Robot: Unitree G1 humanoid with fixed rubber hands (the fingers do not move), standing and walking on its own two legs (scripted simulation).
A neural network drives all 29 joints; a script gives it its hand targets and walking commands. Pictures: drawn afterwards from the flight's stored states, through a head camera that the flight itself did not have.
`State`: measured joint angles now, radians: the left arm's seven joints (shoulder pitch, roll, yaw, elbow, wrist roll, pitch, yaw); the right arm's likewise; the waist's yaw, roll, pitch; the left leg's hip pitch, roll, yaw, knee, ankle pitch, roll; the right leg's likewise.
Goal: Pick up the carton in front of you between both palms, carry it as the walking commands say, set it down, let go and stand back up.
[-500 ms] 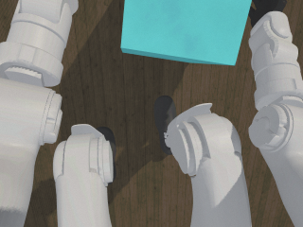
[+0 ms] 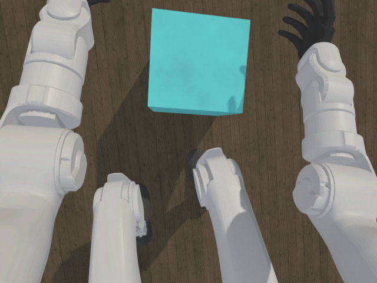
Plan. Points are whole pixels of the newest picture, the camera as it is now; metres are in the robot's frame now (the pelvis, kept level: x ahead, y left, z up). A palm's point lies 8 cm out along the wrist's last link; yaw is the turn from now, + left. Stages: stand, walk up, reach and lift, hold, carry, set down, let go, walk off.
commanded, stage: set down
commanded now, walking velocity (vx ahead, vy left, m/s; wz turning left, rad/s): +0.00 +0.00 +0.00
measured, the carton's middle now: (192, 74) +0.50 -0.14 -0.35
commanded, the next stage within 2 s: let go in 0.48 s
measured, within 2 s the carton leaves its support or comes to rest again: neither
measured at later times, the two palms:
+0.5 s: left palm out of the picture +0.59 +0.05 +0.05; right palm out of the picture +0.46 -0.33 +0.05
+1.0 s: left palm out of the picture +0.44 +0.11 +0.15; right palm out of the picture +0.35 -0.30 +0.16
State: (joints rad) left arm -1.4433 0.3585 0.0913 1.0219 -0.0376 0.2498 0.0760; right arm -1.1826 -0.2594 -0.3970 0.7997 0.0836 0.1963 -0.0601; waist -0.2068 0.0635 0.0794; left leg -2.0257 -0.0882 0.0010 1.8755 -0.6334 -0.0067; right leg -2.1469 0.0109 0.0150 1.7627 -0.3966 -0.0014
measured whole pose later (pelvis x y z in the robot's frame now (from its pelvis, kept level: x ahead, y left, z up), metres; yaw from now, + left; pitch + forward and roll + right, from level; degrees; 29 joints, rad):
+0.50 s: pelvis +0.03 +0.00 +0.14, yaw -1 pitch +46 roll +2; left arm -1.25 0.30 0.14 0.93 0.03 0.27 0.04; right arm -1.01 -0.23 -0.45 0.73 0.04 0.22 0.01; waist -0.19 0.06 -0.06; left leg -1.66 -0.07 -0.02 1.33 -0.48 0.00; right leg -1.76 0.02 0.02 1.24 -0.29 0.00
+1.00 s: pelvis +0.08 -0.03 +0.25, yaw -1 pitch +27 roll +2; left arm -0.43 0.07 0.18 0.59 0.11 0.11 0.12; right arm -0.29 -0.23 -0.16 0.54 -0.02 0.08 0.14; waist -0.12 0.00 -0.02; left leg -0.90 -0.04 -0.07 0.80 -0.37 -0.03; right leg -1.02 0.03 0.00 0.78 -0.23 -0.05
